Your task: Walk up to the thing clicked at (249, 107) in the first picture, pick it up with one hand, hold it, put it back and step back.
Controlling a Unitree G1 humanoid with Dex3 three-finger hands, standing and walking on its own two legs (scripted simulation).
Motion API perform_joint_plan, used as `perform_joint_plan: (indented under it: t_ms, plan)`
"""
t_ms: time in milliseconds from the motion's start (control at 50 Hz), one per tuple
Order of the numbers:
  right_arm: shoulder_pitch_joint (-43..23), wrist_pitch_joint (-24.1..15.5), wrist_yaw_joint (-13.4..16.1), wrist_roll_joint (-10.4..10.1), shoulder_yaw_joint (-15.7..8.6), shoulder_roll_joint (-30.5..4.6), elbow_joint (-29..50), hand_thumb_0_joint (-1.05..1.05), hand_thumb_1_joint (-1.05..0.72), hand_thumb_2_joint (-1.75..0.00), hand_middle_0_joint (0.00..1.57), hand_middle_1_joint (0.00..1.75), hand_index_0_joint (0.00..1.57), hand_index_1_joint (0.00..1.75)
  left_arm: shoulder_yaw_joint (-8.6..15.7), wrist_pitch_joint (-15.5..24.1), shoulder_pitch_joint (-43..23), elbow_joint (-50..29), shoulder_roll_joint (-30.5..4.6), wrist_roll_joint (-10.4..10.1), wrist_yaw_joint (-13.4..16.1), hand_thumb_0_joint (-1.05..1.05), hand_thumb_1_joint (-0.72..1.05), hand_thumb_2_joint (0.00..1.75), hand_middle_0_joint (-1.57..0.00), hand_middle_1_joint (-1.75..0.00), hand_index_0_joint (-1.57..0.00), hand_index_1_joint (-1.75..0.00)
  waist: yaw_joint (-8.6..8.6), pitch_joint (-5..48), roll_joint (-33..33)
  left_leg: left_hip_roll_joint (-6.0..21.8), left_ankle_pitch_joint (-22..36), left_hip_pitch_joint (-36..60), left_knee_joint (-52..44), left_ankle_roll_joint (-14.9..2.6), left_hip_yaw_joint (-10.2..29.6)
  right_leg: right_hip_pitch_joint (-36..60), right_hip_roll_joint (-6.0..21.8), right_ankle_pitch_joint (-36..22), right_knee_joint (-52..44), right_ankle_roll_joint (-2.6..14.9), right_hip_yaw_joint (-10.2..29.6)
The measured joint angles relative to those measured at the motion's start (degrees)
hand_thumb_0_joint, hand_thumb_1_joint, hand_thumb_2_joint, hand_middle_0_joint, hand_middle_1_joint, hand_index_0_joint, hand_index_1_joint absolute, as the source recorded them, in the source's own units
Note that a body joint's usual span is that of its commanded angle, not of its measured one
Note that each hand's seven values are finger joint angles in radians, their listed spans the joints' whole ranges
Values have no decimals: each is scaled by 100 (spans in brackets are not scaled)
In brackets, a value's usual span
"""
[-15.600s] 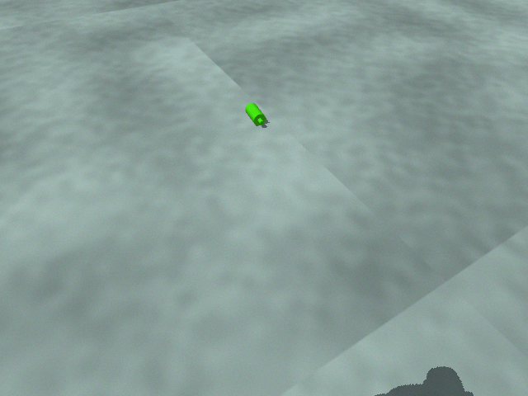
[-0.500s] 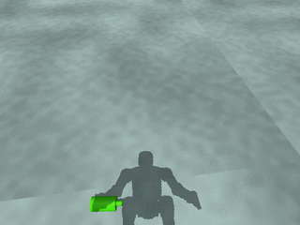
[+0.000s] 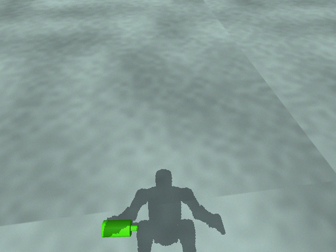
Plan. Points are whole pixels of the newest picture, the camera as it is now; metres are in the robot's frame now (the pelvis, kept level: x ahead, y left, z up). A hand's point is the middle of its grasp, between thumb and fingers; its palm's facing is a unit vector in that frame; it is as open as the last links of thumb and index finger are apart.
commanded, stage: stand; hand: left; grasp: from above
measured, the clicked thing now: (120, 228) +0.40 +0.26 -0.74
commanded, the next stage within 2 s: rise first in 0.40 s
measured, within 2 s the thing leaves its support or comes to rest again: neither
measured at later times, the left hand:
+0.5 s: hand out of the picture +0.07 +0.25 -0.16, palm faces -0.03 -0.94 -0.35, open 7.4 cm
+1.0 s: hand out of the picture +0.13 +0.27 -0.20, palm faces -0.09 -0.91 -0.41, open 13.0 cm
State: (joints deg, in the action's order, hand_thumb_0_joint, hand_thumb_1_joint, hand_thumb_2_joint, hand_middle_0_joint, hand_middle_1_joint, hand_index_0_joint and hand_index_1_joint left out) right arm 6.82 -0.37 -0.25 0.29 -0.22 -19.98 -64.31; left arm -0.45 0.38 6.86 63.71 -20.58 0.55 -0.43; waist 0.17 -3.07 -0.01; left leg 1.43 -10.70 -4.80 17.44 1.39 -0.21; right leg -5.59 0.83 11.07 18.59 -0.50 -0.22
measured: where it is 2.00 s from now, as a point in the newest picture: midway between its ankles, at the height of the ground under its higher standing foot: outside the picture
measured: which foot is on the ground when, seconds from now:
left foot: down 0.00-1.00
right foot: down 0.00-1.00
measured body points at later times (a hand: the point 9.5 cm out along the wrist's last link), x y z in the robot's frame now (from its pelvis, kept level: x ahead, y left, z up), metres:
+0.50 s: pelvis +0.00 +0.00 +0.00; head +0.02 +0.00 +0.45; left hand +0.07 +0.30 -0.13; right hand +0.07 -0.30 -0.13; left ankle -0.01 +0.13 -0.75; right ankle -0.01 -0.12 -0.75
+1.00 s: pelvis -0.01 +0.01 -0.05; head +0.06 +0.02 +0.39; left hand +0.14 +0.31 -0.17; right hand +0.12 -0.25 -0.16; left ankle -0.01 +0.13 -0.75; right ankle -0.01 -0.12 -0.75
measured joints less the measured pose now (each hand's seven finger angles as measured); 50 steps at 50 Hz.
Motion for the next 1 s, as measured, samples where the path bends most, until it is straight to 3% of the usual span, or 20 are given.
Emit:
perform_joint_plan:
  t_ms: [520,560,600,680,740,880,1000]
  plan:
    - [4,8,-2,-1,-4,-9,-10,1,-90,-90,20,30,20,30,-6,0,5,1,16,-4,5,0,90,90,-20,-30,-20,-30,1,-18,2,11,-12,-5,2,9,7,2,-10,8,-10,8,-8]
    - [185,-28,97,-176,16,10,455,1,-91,-90,20,30,20,30,76,24,7,-279,77,-117,67,1,89,90,-21,-32,-20,-32,-36,40,16,-5,-99,-326,264,-8,59,-278,7,91,211,3,-54]
    - [322,-138,178,-282,-1,81,896,1,-91,-90,20,30,20,30,264,105,-285,-316,168,-79,72,1,85,90,-21,-37,-21,-36,-29,4,24,-17,-192,-664,565,-14,102,-587,19,184,483,6,-90]
    - [411,-211,196,-235,-90,345,1474,1,-91,-90,20,30,20,30,640,80,-925,-163,133,317,-85,1,70,90,-20,-53,-20,-52,-67,128,-42,-7,-426,-1492,1263,1,117,-1408,11,411,1163,22,-87]
    - [533,-229,162,-198,-156,521,1816,1,-91,-90,20,30,20,30,835,-26,-973,-467,109,593,-123,1,53,90,-17,-69,-18,-67,-96,263,-76,5,-618,-1897,1681,-4,77,-1830,1,581,1578,22,-37]
    - [752,-241,90,-204,-165,635,2393,1,-89,-90,20,30,20,30,841,-667,-619,-1185,190,907,-32,0,5,93,-9,-95,-11,-92,-184,540,-3,-9,-975,-2506,2391,-56,60,-2404,17,883,2197,-34,-5]
    - [745,-414,77,-170,-233,602,2744,1,-88,-89,20,30,20,30,860,-827,-168,-1983,247,1093,-16,0,-28,96,-7,-104,-8,-102,-154,707,-4,-20,-1407,-3322,3343,-90,81,-3184,29,1282,3082,-76,-3]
